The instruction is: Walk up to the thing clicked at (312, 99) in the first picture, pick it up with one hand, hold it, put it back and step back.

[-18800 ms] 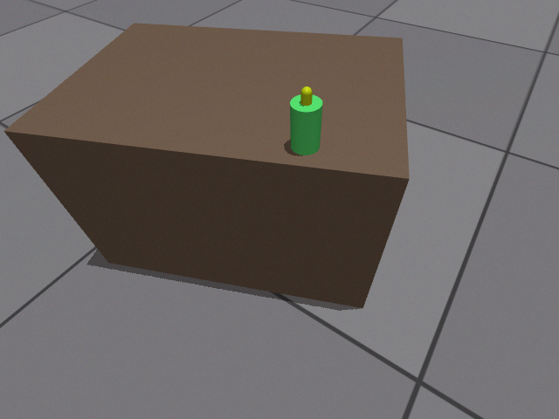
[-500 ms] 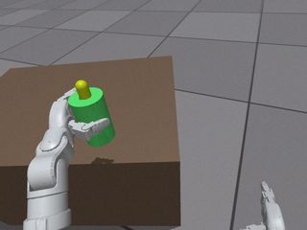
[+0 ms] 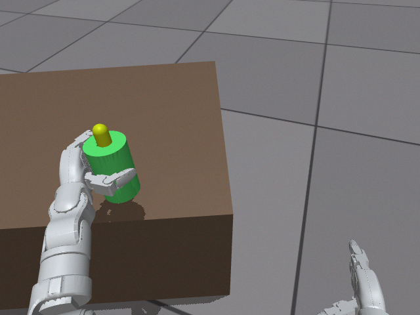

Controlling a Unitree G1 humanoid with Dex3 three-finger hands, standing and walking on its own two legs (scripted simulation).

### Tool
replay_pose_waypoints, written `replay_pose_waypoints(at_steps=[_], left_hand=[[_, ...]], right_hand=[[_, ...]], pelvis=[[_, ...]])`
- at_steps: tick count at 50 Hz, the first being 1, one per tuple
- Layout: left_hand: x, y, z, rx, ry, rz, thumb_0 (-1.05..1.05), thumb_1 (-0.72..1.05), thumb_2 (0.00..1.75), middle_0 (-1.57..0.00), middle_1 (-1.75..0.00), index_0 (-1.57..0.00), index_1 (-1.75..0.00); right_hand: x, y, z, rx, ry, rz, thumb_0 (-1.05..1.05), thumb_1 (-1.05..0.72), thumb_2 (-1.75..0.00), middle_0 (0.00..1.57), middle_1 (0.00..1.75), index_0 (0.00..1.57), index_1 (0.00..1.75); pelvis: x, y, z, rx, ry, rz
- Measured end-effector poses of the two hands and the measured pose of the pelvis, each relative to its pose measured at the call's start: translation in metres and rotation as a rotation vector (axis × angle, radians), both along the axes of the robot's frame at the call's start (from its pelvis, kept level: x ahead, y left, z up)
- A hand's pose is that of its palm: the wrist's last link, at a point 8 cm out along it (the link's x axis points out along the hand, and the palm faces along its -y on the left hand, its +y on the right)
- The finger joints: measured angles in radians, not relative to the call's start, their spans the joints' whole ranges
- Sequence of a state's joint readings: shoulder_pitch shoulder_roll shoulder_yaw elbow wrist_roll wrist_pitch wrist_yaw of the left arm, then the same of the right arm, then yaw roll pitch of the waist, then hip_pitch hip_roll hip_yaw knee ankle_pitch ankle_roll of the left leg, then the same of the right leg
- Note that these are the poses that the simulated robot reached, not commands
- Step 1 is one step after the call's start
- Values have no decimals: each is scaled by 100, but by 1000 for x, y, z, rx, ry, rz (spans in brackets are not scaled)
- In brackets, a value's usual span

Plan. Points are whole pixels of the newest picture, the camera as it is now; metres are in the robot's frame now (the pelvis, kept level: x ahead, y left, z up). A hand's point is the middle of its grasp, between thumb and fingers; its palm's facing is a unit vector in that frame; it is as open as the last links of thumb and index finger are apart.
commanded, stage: crouch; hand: left
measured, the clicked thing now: (111, 160) +0.38 +0.20 +0.12
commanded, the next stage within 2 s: lower in 0.38 s
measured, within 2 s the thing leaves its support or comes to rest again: rests again in 1.94 s
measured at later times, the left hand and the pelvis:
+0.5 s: hand (115, 162) +0.41 +0.21 +0.09, palm faces +0.20 -0.98 -0.01, open 10.7 cm; pelvis +0.00 +0.00 +0.00, yaw -1 degrees
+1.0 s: hand (120, 178) +0.41 +0.22 +0.02, palm faces +0.20 -0.98 -0.01, open 10.7 cm; pelvis +0.00 +0.00 -0.03, yaw -1 degrees
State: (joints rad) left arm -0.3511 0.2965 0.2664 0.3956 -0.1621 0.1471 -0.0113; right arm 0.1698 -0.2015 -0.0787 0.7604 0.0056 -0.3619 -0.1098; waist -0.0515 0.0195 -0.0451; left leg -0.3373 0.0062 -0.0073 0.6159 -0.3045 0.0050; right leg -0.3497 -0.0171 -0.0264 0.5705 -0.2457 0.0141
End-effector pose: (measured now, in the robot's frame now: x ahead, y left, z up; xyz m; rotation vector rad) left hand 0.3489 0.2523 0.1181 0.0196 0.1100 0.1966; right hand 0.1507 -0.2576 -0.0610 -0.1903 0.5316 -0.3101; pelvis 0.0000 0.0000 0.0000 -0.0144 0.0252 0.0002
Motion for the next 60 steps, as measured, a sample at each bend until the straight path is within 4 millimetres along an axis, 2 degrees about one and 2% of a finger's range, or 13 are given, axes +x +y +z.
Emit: replay_pose_waypoints(at_steps=[7, 17, 29, 39, 44, 51, 60], left_hand=[[13, 3, -5, -11, -9, -7, 0, -54, 111, -70, -111, -70, -111], [24, 3, -23, -19, 0, -2, 0, -55, 111, -71, -110, -72, -109], [31, 8, -32, -19, -20, 10, 0, -55, 111, -71, -110, -72, -109], [32, 12, -67, -12, 15, 6, 0, -55, 111, -71, -110, -72, -109], [31, 12, -82, -16, 12, 4, 0, -55, 111, -71, -110, -72, -109], [34, 14, -92, -18, -11, 7, 0, -54, 111, -71, -110, -72, -109], [39, 19, -102, -11, -13, -4, 0, -54, 111, -71, -110, -71, -109]], right_hand=[[-4, 2, -2, 12, 38, -7, -2, 55, -5, 6, 5, 6, 5], [-15, -4, -5, 10, 104, -25, -2, 55, -5, 6, 5, 6, 5], [-12, -7, -8, 12, 137, -37, -2, 53, -6, 6, 5, 6, 5], [-15, -3, -18, 16, 173, -15, -1, 52, -6, 6, 5, 6, 5], [-14, -2, -16, 1, 160, -5, -2, 51, -6, 6, 5, 6, 5], [-10, 0, -9, -29, 129, 16, -1, 51, -6, 6, 5, 6, 5], [-17, 6, -13, -30, 149, 33, -1, 51, -6, 6, 5, 6, 5]], pelvis=[[2, 4, 0, 0, 10, -5], [0, 4, -1, 1, 31, -15], [0, 1, -4, 1, 59, -10], [-3, 1, -15, -2, 113, -12], [-3, 2, -21, -5, 132, -12], [-3, 3, -27, -11, 153, -9], [-3, 7, -34, -18, 180, -11]])
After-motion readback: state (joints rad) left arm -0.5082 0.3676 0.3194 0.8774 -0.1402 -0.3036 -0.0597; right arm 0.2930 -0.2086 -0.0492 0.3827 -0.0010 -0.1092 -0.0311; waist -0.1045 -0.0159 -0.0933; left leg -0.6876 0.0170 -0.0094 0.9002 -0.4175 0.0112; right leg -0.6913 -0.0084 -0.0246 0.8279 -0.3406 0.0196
